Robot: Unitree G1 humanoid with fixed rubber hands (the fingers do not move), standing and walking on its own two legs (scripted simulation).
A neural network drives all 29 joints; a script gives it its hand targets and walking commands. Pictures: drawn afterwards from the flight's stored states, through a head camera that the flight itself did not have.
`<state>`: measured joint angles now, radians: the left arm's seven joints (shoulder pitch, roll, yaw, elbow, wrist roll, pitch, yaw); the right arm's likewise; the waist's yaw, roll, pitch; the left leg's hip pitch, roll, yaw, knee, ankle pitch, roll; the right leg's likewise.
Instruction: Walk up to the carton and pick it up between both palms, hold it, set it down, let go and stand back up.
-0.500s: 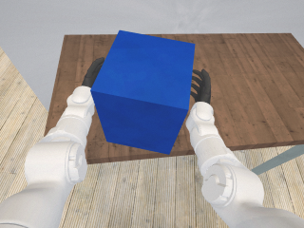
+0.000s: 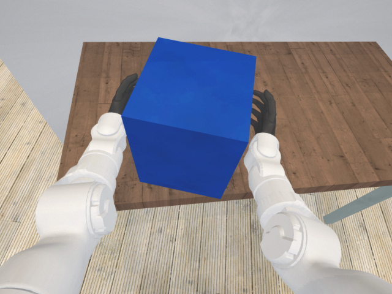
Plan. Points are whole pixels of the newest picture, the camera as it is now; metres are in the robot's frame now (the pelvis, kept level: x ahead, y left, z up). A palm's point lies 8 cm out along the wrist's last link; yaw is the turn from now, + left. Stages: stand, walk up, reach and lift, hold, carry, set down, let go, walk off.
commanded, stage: reach and lift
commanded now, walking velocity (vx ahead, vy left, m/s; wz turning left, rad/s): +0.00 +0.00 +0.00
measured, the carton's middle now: (192, 125) +0.46 -0.02 +0.03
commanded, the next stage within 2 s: none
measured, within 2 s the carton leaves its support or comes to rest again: leaves its support in 0.94 s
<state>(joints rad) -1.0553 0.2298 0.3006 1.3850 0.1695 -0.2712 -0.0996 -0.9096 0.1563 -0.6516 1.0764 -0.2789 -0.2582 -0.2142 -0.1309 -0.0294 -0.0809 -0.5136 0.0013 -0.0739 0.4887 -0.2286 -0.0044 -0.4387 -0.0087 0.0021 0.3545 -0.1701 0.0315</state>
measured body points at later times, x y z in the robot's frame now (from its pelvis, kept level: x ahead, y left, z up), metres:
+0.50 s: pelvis +0.00 +0.00 +0.00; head +0.09 +0.03 +0.44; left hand +0.49 +0.13 +0.07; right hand +0.43 -0.16 +0.06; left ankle -0.01 +0.11 -0.74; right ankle -0.01 -0.15 -0.74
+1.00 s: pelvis +0.00 +0.00 +0.00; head +0.08 +0.03 +0.44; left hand +0.48 +0.12 +0.07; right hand +0.41 -0.17 +0.07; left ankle -0.01 +0.11 -0.74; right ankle -0.01 -0.15 -0.74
